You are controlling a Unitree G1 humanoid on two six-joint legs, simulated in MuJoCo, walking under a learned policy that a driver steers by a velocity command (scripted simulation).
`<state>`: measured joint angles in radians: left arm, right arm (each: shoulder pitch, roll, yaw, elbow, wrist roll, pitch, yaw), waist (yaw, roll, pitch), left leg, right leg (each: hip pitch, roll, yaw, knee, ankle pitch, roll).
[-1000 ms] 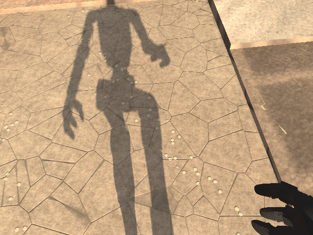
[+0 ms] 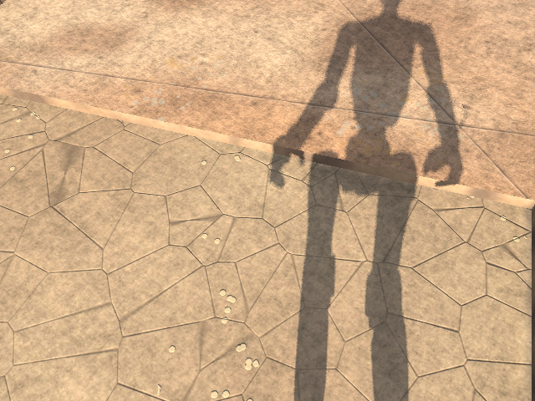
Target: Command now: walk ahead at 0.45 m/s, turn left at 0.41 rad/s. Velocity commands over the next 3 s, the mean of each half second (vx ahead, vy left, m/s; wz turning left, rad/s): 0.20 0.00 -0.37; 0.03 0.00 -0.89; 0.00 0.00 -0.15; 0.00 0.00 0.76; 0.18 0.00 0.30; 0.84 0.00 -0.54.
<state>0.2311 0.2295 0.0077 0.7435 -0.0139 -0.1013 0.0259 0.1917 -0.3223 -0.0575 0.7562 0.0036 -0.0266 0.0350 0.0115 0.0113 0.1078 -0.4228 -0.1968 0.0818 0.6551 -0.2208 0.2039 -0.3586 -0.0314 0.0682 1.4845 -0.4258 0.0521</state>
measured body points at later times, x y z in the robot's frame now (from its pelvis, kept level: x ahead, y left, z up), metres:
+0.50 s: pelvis +0.26 -0.07 +0.02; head +0.31 -0.08 +0.47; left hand +0.43 +0.18 -0.08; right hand +0.40 -0.36 -0.07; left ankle +0.28 +0.08 -0.63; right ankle +0.36 -0.14 -0.71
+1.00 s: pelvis +0.37 -0.02 +0.04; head +0.41 -0.03 +0.48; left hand +0.68 +0.11 -0.06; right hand +0.31 -0.34 -0.05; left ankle +0.46 +0.05 -0.71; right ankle +0.27 -0.13 -0.61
